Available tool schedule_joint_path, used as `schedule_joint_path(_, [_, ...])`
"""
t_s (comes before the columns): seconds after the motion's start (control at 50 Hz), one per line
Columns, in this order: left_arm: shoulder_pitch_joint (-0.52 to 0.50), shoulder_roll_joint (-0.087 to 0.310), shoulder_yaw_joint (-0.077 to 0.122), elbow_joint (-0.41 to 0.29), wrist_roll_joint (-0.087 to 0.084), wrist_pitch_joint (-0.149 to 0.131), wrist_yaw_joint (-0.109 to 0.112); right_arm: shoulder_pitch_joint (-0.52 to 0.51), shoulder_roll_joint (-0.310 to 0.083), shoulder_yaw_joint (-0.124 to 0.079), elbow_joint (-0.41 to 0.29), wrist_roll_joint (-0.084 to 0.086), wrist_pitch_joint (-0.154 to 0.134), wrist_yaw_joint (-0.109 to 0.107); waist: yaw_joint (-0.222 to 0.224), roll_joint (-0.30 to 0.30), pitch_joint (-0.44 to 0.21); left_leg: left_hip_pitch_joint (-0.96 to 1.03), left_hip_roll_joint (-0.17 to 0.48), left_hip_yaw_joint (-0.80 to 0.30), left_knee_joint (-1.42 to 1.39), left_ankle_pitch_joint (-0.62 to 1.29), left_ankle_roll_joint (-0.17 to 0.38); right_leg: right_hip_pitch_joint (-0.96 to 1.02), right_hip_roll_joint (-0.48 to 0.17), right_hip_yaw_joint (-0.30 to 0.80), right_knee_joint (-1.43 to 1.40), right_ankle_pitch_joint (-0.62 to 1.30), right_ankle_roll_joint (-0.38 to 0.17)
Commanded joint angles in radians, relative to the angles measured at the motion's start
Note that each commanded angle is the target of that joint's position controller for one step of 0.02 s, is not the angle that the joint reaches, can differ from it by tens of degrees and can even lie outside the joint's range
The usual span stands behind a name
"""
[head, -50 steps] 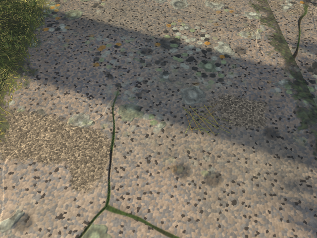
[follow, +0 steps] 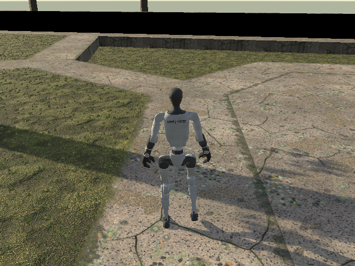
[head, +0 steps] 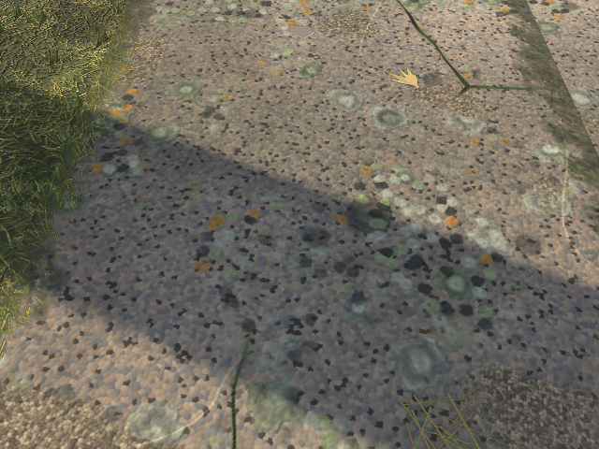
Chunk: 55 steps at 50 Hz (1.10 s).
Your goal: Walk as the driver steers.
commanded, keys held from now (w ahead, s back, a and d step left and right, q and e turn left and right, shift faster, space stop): w+e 0.34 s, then w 0.04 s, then w+q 0.62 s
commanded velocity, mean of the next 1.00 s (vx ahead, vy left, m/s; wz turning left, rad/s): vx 0.50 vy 0.00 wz -0.06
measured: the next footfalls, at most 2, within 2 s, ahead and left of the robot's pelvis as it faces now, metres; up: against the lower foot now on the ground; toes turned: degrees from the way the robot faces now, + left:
right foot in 0.34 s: +0.31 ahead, -0.18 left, +0.00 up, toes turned -15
left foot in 0.90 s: +0.66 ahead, -0.02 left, +0.00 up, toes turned -2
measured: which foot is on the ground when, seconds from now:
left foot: down 0.00-0.34, up 0.36-0.88, down 0.90-1.00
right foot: up 0.00-0.32, down 0.34-0.90, up 0.92-1.00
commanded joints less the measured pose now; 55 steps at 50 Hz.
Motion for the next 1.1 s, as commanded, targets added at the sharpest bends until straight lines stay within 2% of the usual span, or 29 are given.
schedule_joint_path(0.02, [0.002, 0.024, 0.011, -0.081, 0.005, 0.010, -0.001, -0.029, -0.119, -0.035, -0.035, -0.002, -0.028, -0.006, 0.016, 0.137, 0.007, 0.090, 0.283, -0.193, -0.249, 0.177, 0.172, -0.148, -0.066, 0.059, -0.028, 0.098, 0.012])
schedule_joint_path(0.14, [-0.168, 0.000, -0.003, -0.138, 0.009, 0.004, -0.034, 0.011, -0.175, -0.052, 0.011, 0.005, -0.015, -0.023, -0.034, 0.099, 0.050, 0.137, 0.265, -0.002, -0.263, 0.239, 0.142, -0.129, -0.051, -0.003, -0.341, 0.347, 0.000])
schedule_joint_path(0.24, [-0.286, 0.017, -0.001, -0.206, 0.008, 0.008, -0.059, 0.067, -0.217, -0.067, 0.051, 0.030, 0.014, -0.025, -0.063, 0.099, 0.087, 0.278, 0.307, 0.060, -0.205, 0.301, 0.109, -0.133, -0.027, -0.068, -0.474, 0.250, -0.051])
schedule_joint_path(0.28, [-0.258, 0.044, 0.014, -0.217, 0.012, 0.012, -0.063, 0.059, -0.246, -0.075, 0.053, 0.038, 0.027, -0.028, -0.028, 0.128, 0.046, 0.315, 0.306, 0.095, -0.087, 0.599, 0.087, -0.037, 0.028, -0.125, -0.491, 0.145, -0.089])
schedule_joint_path(0.3, [-0.184, 0.071, 0.030, -0.205, 0.013, 0.015, -0.061, 0.052, -0.260, -0.078, 0.052, 0.042, 0.035, -0.031, 0.020, 0.140, -0.007, 0.313, 0.294, 0.117, 0.038, 0.763, 0.073, 0.074, 0.073, -0.158, -0.502, 0.108, -0.113])
schedule_joint_path(0.32, [-0.028, 0.115, 0.059, -0.164, 0.010, 0.017, -0.053, 0.039, -0.252, -0.074, 0.047, 0.045, 0.042, -0.035, 0.107, 0.120, -0.087, 0.249, 0.256, 0.151, 0.244, 0.814, 0.044, 0.291, 0.126, -0.175, -0.566, 0.160, -0.147])
schedule_joint_path(0.34, [0.147, 0.200, 0.096, -0.120, 0.006, 0.027, -0.034, 0.055, -0.212, -0.057, 0.032, 0.023, 0.038, -0.039, 0.176, 0.027, -0.182, 0.008, 0.215, 0.153, 0.547, 0.555, -0.005, 0.608, 0.051, -0.012, -0.586, 0.188, -0.202])
schedule_joint_path(0.36, [0.104, 0.311, 0.104, -0.130, -0.001, 0.018, -0.026, 0.146, -0.060, -0.006, -0.026, -0.017, 0.012, -0.026, 0.045, -0.245, -0.251, -0.444, 0.013, 0.069, 0.895, -0.368, -0.066, 0.901, -0.213, 0.565, -0.697, 0.027, -0.380])
schedule_joint_path(0.38, [0.138, 0.223, 0.076, -0.159, 0.007, 0.001, -0.031, 0.066, -0.138, -0.014, -0.021, 0.023, -0.026, -0.011, 0.123, -0.117, -0.382, -0.531, 0.006, -0.159, 0.999, -0.407, -0.049, 0.939, -0.284, 0.772, -0.838, -0.078, -0.410])
schedule_joint_path(0.4, [0.112, 0.158, 0.056, -0.135, 0.018, -0.012, -0.035, -0.006, -0.184, -0.028, -0.032, 0.065, -0.038, -0.003, 0.129, -0.060, -0.243, -0.601, 0.057, -0.152, 0.990, -0.311, -0.027, 0.850, -0.266, 0.603, -0.846, 0.010, -0.351])
schedule_joint_path(0.42, [0.051, 0.129, 0.045, -0.138, 0.016, -0.018, -0.035, -0.021, -0.170, -0.021, -0.029, 0.057, -0.042, -0.008, 0.090, -0.008, -0.160, -0.567, 0.108, -0.143, 0.914, -0.224, -0.011, 0.704, -0.227, 0.460, -0.835, 0.115, -0.310])
schedule_joint_path(0.44, [-0.023, 0.091, 0.033, -0.144, 0.022, -0.020, -0.033, -0.026, -0.168, -0.025, -0.012, 0.035, -0.037, -0.014, 0.054, 0.013, -0.106, -0.504, 0.145, -0.139, 0.843, -0.168, -0.013, 0.569, -0.192, 0.351, -0.841, 0.233, -0.279])
schedule_joint_path(0.46, [-0.063, 0.060, 0.020, -0.152, 0.035, -0.025, -0.031, 0.004, -0.170, -0.029, 0.003, 0.031, -0.023, -0.013, 0.018, -0.007, -0.089, -0.429, 0.170, -0.150, 0.809, -0.127, -0.013, 0.480, -0.164, 0.280, -0.867, 0.314, -0.264])
schedule_joint_path(0.52, [-0.068, 0.075, 0.023, -0.125, 0.039, -0.052, -0.029, 0.043, -0.130, -0.024, 0.030, 0.030, 0.021, -0.012, -0.013, -0.001, -0.059, -0.380, 0.173, -0.144, 0.743, -0.043, -0.034, 0.381, -0.151, 0.158, -0.948, 0.418, -0.265])
schedule_joint_path(0.58, [-0.040, 0.082, 0.025, -0.087, 0.044, -0.063, -0.018, -0.030, -0.111, -0.019, 0.014, 0.028, 0.034, -0.016, 0.009, 0.011, -0.002, -0.465, 0.162, -0.164, 0.609, 0.111, -0.051, 0.398, -0.134, 0.051, -0.990, 0.444, -0.236])
schedule_joint_path(0.68, [-0.022, 0.095, 0.025, -0.049, 0.042, -0.065, -0.004, -0.143, -0.083, -0.008, -0.014, 0.034, 0.021, 0.006, 0.060, 0.005, 0.049, -0.439, 0.106, -0.134, 0.325, 0.345, -0.034, 0.450, -0.121, -0.087, -1.031, 0.394, -0.174])
schedule_joint_path(0.78, [0.033, 0.107, 0.034, 0.006, 0.028, -0.036, 0.005, -0.235, -0.069, 0.002, -0.075, 0.031, 0.017, 0.039, 0.094, 0.015, 0.088, -0.520, 0.081, -0.091, 0.207, 0.243, 0.008, 0.656, -0.187, -0.135, -0.960, 0.533, -0.161])
schedule_joint_path(0.8, [0.028, 0.115, 0.036, 0.009, 0.025, -0.027, 0.009, -0.237, -0.073, 0.001, -0.087, 0.031, 0.017, 0.047, 0.085, 0.007, 0.082, -0.513, 0.068, -0.072, 0.197, 0.190, 0.022, 0.686, -0.196, -0.145, -0.924, 0.624, -0.153])
schedule_joint_path(0.84, [0.001, 0.146, 0.045, 0.002, 0.021, -0.011, 0.022, -0.190, -0.102, -0.013, -0.097, 0.029, 0.022, 0.053, 0.043, -0.035, 0.023, -0.404, 0.010, -0.006, 0.203, 0.077, 0.058, 0.712, -0.195, -0.176, -0.797, 0.969, -0.127])
schedule_joint_path(0.86, [-0.009, 0.159, 0.047, -0.002, 0.021, -0.003, 0.030, -0.118, -0.129, -0.028, -0.088, 0.028, 0.027, 0.052, 0.001, -0.056, -0.029, -0.301, -0.027, 0.020, 0.211, 0.030, 0.081, 0.707, -0.188, -0.191, -0.683, 1.120, -0.112])
schedule_joint_path(0.88, [-0.028, 0.161, 0.045, -0.006, 0.019, 0.004, 0.036, 0.021, -0.174, -0.053, -0.059, 0.029, 0.029, 0.044, -0.080, -0.042, -0.103, -0.100, -0.065, 0.025, 0.163, 0.066, 0.114, 0.639, -0.158, -0.217, -0.492, 1.140, -0.085])
schedule_joint_path(0.9, [-0.025, 0.142, 0.034, -0.021, 0.026, -0.003, 0.041, 0.183, -0.247, -0.083, -0.030, 0.030, 0.035, 0.027, -0.156, 0.040, -0.201, 0.210, 0.020, -0.141, 0.129, 0.103, 0.173, 0.419, -0.115, -0.220, -0.206, 0.884, -0.046])
schedule_joint_path(0.92, [0.095, -0.008, -0.014, -0.061, 0.057, -0.033, 0.016, 0.200, -0.336, -0.099, -0.029, 0.039, 0.033, 0.018, -0.047, 0.304, -0.299, 0.593, 0.285, -0.689, 0.087, -0.026, 0.370, -0.062, 0.104, -0.159, 0.171, -0.106, 0.025])
schedule_joint_path(0.94, [0.013, 0.052, -0.010, -0.062, 0.030, -0.074, -0.004, 0.229, -0.258, -0.076, -0.044, 0.035, 0.026, 0.017, -0.115, 0.213, -0.409, 0.676, 0.332, -0.913, -0.051, -0.131, 0.399, -0.197, 0.130, 0.056, 0.291, -0.263, 0.010])
schedule_joint_path(0.96, [-0.087, 0.102, 0.002, -0.098, -0.009, -0.099, -0.016, 0.192, -0.215, -0.063, -0.046, 0.027, 0.023, 0.013, -0.131, 0.164, -0.270, 0.589, 0.304, -0.763, -0.079, -0.101, 0.343, -0.274, 0.069, 0.075, 0.271, -0.178, -0.014])
schedule_joint_path(0.98, [-0.122, 0.094, -0.003, -0.112, -0.004, -0.111, -0.015, 0.125, -0.195, -0.057, -0.059, 0.029, 0.021, 0.012, -0.091, 0.073, -0.171, 0.434, 0.266, -0.649, -0.088, -0.029, 0.309, -0.253, 0.024, 0.061, 0.179, -0.096, -0.025])
schedule_joint_path(1.0, [-0.138, 0.097, 0.003, -0.110, 0.023, -0.112, -0.008, 0.058, -0.168, -0.048, -0.075, 0.028, 0.023, 0.011, -0.049, 0.028, -0.096, 0.284, 0.231, -0.567, -0.106, 0.079, 0.290, -0.201, -0.004, 0.049, 0.086, -0.057, -0.017])
schedule_joint_path(1.04, [-0.099, 0.101, 0.013, -0.110, 0.040, -0.089, -0.005, 0.002, -0.145, -0.037, -0.103, 0.014, 0.024, 0.004, 0.011, 0.070, -0.061, 0.126, 0.186, -0.492, -0.150, 0.210, 0.288, -0.089, -0.030, 0.049, 0.004, -0.021, 0.007])
schedule_joint_path(1.1, [-0.109, 0.062, 0.003, -0.121, 0.048, -0.061, 0.003, 0.005, -0.179, -0.047, -0.103, 0.021, 0.023, -0.012, 0.024, 0.082, -0.024, -0.006, 0.146, -0.389, -0.176, 0.316, 0.282, -0.059, -0.025, 0.007, -0.156, 0.053, 0.059])
Velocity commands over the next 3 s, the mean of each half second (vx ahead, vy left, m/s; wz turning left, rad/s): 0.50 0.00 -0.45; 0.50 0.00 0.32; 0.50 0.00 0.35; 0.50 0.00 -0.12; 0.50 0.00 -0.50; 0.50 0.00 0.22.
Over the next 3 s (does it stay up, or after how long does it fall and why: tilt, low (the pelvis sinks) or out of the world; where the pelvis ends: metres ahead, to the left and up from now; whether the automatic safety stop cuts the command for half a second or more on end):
stays up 1.65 -0.12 -0.03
